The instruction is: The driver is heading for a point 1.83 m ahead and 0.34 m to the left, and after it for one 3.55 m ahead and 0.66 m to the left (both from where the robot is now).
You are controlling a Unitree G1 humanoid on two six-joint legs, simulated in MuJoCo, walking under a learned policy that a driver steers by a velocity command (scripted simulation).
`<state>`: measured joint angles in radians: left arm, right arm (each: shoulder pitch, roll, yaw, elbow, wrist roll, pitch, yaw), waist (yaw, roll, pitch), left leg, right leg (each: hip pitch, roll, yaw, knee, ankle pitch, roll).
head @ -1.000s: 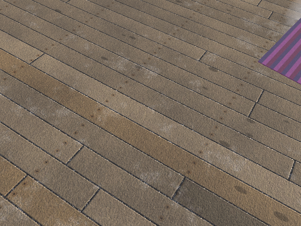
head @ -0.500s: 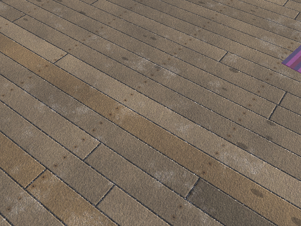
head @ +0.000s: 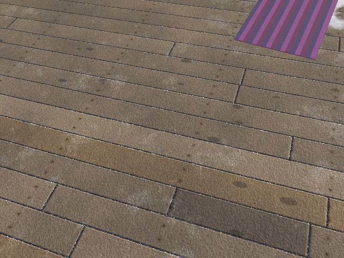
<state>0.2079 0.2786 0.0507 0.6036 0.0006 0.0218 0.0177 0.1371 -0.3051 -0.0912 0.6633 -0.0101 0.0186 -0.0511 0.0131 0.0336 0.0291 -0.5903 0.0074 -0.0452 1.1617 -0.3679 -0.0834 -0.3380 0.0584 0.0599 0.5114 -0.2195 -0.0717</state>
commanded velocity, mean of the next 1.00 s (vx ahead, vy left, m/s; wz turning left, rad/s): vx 0.39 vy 0.00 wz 0.28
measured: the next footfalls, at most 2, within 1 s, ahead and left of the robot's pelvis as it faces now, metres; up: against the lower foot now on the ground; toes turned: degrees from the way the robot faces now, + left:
left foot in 0.38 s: +0.12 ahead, +0.15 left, +0.00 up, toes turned +3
right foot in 0.82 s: +0.48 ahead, -0.01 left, +0.00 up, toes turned +19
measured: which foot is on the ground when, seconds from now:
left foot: up 0.00-0.36, down 0.38-0.84, up 0.86-1.00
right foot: down 0.00-0.40, up 0.42-0.80, down 0.82-1.00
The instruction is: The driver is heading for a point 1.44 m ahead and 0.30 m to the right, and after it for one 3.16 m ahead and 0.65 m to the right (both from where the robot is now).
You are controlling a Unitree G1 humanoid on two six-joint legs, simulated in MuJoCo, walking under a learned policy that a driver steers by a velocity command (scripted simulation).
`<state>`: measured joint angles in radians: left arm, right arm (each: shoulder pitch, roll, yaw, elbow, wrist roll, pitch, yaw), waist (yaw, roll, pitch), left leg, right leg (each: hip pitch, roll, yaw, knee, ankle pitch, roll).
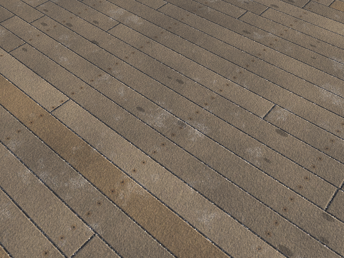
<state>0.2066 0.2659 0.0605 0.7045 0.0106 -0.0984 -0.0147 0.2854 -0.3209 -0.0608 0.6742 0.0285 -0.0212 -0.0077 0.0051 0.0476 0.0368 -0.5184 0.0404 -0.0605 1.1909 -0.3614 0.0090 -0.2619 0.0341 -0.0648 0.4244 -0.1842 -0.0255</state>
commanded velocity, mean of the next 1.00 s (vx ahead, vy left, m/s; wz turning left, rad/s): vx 0.50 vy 0.00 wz -0.35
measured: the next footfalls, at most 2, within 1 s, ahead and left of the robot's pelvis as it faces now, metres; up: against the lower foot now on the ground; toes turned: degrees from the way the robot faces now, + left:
left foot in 0.28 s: +0.32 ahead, +0.15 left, +0.00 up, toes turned -3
right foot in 0.78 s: +0.54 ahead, -0.16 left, +0.00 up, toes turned -22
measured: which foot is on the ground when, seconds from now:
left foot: up 0.00-0.26, down 0.28-0.78, up 0.80-1.00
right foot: down 0.00-0.30, up 0.32-0.76, down 0.78-1.00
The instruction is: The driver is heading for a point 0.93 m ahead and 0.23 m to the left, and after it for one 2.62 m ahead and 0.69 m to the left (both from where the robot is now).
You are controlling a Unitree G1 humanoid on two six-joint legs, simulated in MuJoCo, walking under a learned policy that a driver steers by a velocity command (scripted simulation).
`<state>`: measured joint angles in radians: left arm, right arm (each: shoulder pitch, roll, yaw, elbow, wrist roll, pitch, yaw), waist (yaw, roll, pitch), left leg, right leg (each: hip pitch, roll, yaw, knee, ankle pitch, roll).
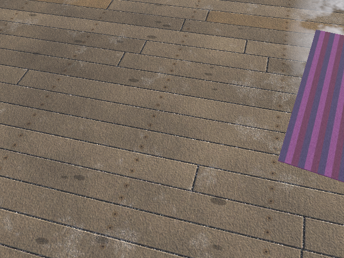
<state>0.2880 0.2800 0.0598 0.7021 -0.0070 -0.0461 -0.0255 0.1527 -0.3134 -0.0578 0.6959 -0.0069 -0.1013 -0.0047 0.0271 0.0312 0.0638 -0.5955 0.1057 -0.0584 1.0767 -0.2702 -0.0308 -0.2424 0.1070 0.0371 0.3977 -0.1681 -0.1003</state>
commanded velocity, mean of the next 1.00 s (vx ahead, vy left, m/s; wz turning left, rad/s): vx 0.43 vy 0.00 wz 0.37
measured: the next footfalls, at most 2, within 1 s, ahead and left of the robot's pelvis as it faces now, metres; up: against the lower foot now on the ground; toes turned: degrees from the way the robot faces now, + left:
left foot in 0.34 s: +0.38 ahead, +0.15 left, +0.00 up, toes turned +6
right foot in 0.80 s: +0.69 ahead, +0.02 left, +0.00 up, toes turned +25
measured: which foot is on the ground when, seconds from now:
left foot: up 0.00-0.32, down 0.34-0.80, up 0.82-1.00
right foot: down 0.00-0.36, up 0.38-0.78, down 0.80-1.00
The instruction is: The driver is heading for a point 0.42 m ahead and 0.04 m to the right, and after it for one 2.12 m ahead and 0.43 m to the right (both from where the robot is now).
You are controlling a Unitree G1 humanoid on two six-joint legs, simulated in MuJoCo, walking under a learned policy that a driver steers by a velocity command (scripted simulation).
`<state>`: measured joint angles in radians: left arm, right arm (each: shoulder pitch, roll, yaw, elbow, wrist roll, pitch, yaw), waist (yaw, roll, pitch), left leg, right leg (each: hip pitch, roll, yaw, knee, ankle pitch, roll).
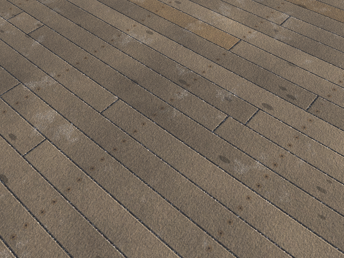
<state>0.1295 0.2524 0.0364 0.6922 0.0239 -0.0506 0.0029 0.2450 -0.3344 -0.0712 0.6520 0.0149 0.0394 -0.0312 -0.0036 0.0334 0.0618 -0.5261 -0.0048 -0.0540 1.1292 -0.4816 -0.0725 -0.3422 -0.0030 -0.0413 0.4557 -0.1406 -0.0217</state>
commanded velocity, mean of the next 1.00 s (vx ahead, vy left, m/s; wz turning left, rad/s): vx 0.05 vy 0.00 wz -0.18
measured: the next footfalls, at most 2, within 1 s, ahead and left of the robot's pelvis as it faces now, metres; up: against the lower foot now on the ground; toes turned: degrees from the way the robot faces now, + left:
left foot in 0.20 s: +0.11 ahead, +0.14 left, +0.00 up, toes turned +1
right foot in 0.66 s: +0.09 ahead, -0.10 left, +0.00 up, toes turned -11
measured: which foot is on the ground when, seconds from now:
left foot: up 0.00-0.18, down 0.20-0.66, up 0.68-1.00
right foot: down 0.00-0.42, up 0.44-0.64, down 0.66-1.00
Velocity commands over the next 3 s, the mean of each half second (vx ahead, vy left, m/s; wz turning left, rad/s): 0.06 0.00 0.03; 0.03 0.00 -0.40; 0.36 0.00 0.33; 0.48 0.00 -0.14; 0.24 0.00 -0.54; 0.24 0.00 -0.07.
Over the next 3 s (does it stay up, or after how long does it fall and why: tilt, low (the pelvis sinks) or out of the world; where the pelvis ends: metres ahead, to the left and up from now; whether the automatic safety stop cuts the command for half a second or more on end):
stays up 0.84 0.01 0.01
